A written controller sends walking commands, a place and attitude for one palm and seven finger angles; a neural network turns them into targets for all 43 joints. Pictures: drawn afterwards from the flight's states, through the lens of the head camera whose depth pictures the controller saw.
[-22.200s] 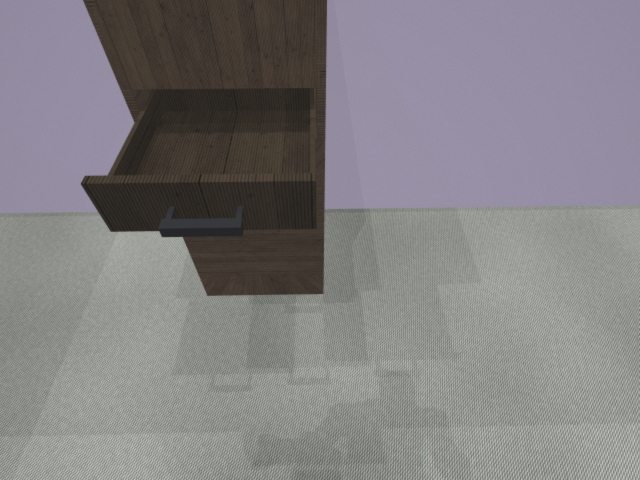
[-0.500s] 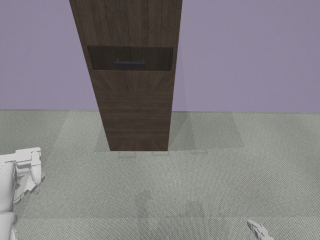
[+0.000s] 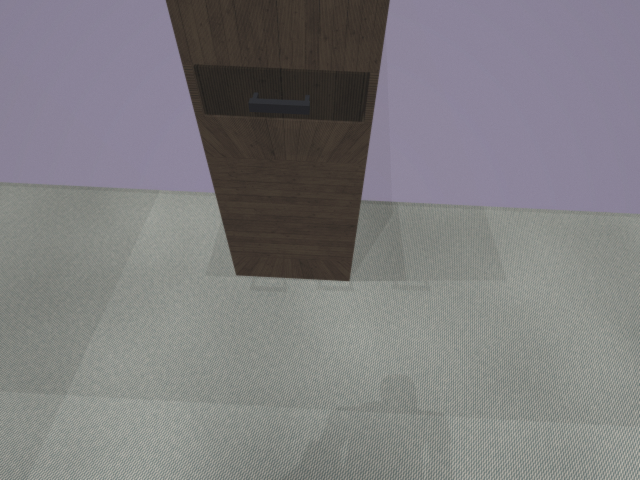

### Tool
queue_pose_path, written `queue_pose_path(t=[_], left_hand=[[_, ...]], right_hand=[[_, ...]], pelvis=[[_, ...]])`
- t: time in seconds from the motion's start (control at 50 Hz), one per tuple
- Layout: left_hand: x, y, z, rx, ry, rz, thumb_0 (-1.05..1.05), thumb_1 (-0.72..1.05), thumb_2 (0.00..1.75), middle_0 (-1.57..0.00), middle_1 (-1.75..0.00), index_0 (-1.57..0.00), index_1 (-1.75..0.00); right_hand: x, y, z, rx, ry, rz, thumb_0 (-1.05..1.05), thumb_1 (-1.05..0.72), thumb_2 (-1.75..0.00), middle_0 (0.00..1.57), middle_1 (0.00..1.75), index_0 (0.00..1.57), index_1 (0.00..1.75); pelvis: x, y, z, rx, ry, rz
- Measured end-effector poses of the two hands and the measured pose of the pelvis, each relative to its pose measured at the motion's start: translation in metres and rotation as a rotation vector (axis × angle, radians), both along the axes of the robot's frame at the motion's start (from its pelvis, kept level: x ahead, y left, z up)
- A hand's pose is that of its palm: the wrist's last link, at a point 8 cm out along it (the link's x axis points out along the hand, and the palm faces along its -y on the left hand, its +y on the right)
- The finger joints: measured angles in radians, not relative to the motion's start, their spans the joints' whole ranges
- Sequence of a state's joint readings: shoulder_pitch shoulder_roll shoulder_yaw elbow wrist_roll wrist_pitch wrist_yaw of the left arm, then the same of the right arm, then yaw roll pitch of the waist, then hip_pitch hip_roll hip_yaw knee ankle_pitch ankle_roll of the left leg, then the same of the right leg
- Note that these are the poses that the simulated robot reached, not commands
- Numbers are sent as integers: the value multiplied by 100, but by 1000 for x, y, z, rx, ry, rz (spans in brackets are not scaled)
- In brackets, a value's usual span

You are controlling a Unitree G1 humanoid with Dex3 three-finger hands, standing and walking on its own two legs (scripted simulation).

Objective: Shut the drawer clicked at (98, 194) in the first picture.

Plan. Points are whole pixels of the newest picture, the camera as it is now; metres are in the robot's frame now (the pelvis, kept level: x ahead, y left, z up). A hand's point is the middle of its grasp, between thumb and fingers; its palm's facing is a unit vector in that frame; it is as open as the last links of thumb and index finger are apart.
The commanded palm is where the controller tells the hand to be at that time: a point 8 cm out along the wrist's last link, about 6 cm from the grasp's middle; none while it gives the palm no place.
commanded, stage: let the arm hang, fingers relaxed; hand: left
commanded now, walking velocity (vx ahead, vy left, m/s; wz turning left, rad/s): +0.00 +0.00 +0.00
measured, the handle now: (280, 101) +0.87 +0.15 -0.01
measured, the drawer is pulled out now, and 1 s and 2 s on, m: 0.00 0.00 0.00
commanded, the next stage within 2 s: look to check the result in 0.56 s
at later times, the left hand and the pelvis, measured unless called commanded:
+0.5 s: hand out of the picture +0.01 +0.14 -0.18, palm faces +0.02 -0.99 -0.17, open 7.3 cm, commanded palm none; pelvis +0.01 -0.01 +0.00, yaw -1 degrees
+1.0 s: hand out of the picture +0.03 +0.15 -0.17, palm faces +0.02 -0.98 -0.18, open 7.4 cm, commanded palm none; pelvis +0.03 -0.01 +0.00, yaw -1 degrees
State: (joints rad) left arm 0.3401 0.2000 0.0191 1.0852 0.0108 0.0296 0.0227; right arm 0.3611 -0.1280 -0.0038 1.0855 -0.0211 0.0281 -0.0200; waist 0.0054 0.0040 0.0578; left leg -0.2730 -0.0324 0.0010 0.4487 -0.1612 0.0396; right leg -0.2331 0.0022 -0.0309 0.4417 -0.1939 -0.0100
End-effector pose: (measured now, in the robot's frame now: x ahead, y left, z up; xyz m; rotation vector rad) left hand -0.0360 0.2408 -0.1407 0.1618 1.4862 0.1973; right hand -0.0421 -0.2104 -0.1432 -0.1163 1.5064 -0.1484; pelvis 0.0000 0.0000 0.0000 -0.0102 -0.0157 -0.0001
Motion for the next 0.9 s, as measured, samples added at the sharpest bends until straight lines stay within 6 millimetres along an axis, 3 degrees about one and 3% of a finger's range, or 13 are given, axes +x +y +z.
queue_pose_path(t=[0.12,0.28,0.38,0.68,0.9], left_hand=[[-8,-17,1,-24,39,3,1,91,90,-42,-55,-42,-54],[15,-41,-4,-62,-21,-8,1,90,90,-25,-36,-25,-35],[31,-48,-6,-68,-56,-20,1,91,90,-22,-32,-22,-32],[46,-45,-4,-51,-53,-22,1,91,90,-20,-30,-20,-30],[55,-46,-4,-53,-49,-26,1,91,90,-20,-30,-20,-30]], right_hand=[[2,6,-4,20,-8,-22,1,-90,-90,20,30,20,30],[21,7,-8,32,-68,-31,0,-90,-90,20,30,20,30],[25,4,-8,30,-74,-34,1,-91,-90,20,30,20,30],[18,-2,-5,23,-17,-50,0,-91,-90,20,30,20,30],[32,-3,-5,20,-34,-44,0,-90,-90,20,30,20,30]], pelvis=[[2,-1,2,5,-7,-8],[4,-5,1,8,-12,-16],[7,-9,1,9,-11,-17],[18,-15,2,7,-8,-17],[25,-14,3,8,-8,-20]])
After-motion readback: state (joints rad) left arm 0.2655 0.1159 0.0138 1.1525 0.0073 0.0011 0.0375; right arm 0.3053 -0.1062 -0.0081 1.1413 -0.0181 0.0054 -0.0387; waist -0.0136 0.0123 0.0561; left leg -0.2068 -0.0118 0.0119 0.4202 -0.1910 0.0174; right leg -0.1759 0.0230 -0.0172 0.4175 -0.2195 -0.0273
